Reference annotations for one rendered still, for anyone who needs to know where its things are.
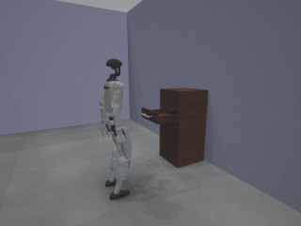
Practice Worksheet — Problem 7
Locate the left robot upper arm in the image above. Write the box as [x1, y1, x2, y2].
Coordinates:
[99, 80, 106, 106]

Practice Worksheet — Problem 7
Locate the right robot upper arm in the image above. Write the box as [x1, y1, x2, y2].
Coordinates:
[110, 81, 124, 111]

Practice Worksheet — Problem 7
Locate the robot right shin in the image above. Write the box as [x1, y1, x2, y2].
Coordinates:
[114, 159, 131, 194]

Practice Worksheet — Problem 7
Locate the robot shin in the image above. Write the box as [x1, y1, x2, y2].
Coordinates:
[110, 153, 123, 182]
[114, 159, 131, 194]

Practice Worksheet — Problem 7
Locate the drawer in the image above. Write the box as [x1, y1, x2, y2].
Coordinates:
[141, 107, 179, 124]

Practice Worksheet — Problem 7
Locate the right robot hand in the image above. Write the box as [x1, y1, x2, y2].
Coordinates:
[116, 134, 127, 153]

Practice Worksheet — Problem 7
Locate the robot left shin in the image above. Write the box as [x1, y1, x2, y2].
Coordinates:
[110, 153, 123, 182]

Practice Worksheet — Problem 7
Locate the handle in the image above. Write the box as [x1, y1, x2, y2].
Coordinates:
[141, 113, 152, 118]

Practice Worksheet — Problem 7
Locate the robot left forearm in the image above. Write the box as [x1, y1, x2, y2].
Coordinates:
[99, 105, 107, 124]

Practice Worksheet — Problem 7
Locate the left robot hand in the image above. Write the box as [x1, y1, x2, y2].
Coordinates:
[101, 123, 110, 139]

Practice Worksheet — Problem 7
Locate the robot right forearm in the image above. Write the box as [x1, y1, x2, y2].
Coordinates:
[112, 105, 123, 135]

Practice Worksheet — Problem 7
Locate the cabinet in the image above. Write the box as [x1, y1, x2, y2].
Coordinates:
[159, 88, 208, 169]

